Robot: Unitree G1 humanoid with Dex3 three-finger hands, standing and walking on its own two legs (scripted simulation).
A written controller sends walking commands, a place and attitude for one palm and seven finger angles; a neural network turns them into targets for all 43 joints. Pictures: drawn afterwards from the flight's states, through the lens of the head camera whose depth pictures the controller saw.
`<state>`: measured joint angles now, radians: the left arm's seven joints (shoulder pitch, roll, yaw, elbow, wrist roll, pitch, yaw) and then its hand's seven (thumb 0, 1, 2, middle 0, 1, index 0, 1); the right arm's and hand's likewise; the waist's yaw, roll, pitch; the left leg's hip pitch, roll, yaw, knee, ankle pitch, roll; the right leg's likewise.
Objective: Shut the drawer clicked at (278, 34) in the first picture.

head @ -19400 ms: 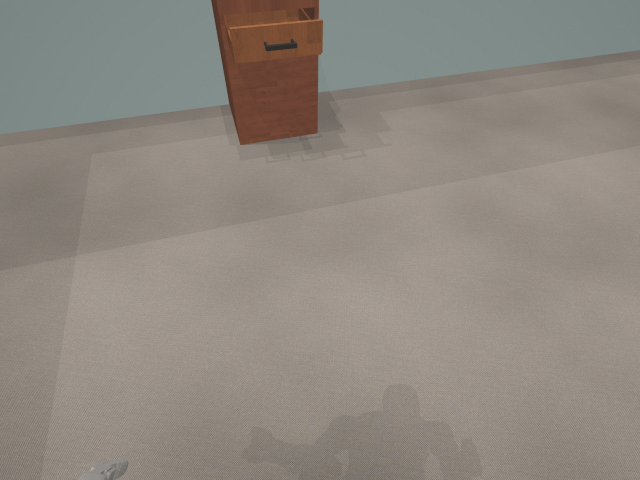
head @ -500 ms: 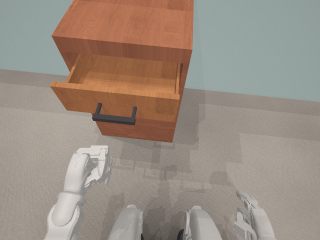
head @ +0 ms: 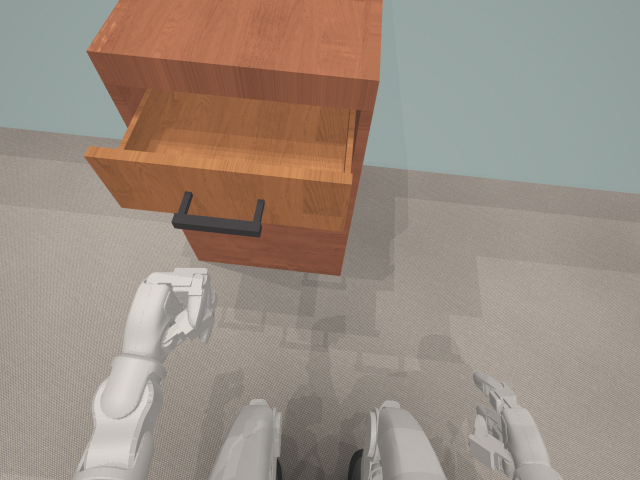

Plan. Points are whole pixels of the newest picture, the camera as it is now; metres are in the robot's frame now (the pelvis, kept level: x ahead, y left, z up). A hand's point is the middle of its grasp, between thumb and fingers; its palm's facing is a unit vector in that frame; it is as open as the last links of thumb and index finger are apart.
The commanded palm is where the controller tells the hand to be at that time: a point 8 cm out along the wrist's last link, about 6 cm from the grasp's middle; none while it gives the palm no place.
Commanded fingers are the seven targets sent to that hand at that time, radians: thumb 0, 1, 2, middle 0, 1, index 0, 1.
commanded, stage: bring the fist close to the handle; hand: left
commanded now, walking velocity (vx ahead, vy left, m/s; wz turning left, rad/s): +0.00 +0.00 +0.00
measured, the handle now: (220, 214) +0.48 +0.18 -0.06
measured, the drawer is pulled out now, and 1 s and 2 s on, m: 0.15 0.15 0.12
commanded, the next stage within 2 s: push the drawer shut in 1.14 s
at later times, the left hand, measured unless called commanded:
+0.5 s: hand (228, 289) +0.35 +0.14 -0.03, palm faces -0.10 -0.99 -0.05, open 3.3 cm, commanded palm +0.34 +0.19 -0.03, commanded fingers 0.00 0.90 0.90 -1.40 -1.60 -1.40 -1.60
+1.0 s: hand (236, 281) +0.38 +0.14 -0.06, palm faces -0.10 -0.99 -0.06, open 3.3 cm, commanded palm +0.36 +0.19 -0.06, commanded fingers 0.00 0.90 0.90 -1.40 -1.60 -1.40 -1.60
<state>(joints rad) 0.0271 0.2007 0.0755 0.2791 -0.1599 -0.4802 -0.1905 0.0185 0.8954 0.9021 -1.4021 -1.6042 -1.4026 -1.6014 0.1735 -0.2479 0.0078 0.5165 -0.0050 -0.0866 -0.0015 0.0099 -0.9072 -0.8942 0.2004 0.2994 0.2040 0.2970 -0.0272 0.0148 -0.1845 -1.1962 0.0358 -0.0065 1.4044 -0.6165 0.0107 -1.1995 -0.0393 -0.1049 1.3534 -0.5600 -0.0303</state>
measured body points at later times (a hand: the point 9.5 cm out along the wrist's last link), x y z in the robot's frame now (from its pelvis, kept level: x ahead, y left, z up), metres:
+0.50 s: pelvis -0.01 +0.01 -0.04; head +0.13 +0.02 +0.39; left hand +0.35 +0.20 -0.03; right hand +0.14 -0.24 -0.15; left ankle +0.02 +0.11 -0.60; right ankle +0.04 -0.11 -0.60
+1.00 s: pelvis -0.02 +0.01 -0.06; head +0.15 +0.01 +0.36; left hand +0.38 +0.19 -0.05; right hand +0.12 -0.25 -0.18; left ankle +0.02 +0.11 -0.60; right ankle +0.04 -0.11 -0.60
